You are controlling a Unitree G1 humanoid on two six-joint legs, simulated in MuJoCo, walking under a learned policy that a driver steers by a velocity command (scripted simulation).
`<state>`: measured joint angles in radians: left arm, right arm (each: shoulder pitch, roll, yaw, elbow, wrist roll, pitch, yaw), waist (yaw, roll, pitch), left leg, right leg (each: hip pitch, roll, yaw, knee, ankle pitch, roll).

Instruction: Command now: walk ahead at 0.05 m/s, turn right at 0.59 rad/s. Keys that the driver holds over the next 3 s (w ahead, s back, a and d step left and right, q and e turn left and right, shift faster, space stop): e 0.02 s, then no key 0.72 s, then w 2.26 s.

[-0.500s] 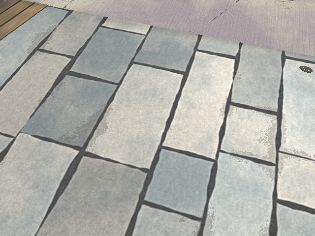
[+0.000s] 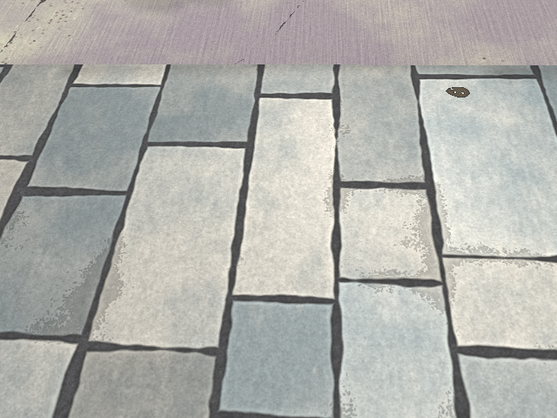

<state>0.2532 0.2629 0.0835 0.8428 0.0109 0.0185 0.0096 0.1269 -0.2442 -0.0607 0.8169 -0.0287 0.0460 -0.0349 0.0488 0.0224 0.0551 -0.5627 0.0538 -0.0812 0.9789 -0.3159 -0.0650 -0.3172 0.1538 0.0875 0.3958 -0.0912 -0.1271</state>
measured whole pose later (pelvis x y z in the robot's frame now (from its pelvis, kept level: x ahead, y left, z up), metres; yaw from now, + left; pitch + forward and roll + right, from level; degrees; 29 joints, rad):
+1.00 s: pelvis +0.03 +0.06 +0.00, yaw -7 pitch -1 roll -1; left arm 0.34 0.25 0.05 1.09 0.01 0.00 0.02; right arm 0.26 -0.26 -0.03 0.97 -0.02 -0.02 0.01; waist 0.01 -0.02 -0.01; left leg -0.24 -0.02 0.04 0.58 -0.38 0.07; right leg -0.07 0.02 0.09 0.39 -0.30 -0.03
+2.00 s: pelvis +0.54 +0.00 -0.01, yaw -7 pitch +1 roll -1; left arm 0.47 0.18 0.02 1.09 0.02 -0.09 0.01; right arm -0.01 -0.19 -0.02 0.86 -0.02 -0.05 0.03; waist 0.07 0.02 0.06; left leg -0.54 0.03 0.09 0.58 -0.08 0.08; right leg 0.15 0.09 -0.07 0.19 -0.35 -0.07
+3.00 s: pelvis +1.07 -0.09 +0.00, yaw -7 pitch +0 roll -1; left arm 0.47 0.16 0.03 1.06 0.01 -0.09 0.01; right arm 0.08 -0.20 -0.04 0.91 -0.03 -0.02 0.03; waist 0.05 0.04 0.04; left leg -0.63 0.10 0.04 0.72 -0.04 0.03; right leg 0.05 0.09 -0.09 0.18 -0.24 -0.09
